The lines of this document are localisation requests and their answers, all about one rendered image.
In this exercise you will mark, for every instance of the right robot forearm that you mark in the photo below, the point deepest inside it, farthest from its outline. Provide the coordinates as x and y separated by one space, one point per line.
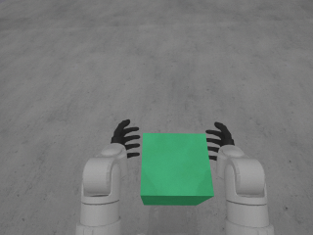
245 193

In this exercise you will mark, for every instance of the left robot hand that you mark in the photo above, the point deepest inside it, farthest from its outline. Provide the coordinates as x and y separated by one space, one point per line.
120 132

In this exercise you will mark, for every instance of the left robot forearm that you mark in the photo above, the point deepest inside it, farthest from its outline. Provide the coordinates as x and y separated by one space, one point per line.
101 191

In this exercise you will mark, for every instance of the right robot hand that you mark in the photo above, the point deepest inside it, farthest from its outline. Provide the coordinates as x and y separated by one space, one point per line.
224 135

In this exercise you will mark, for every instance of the carton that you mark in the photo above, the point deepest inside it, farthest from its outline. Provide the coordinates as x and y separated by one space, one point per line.
175 169

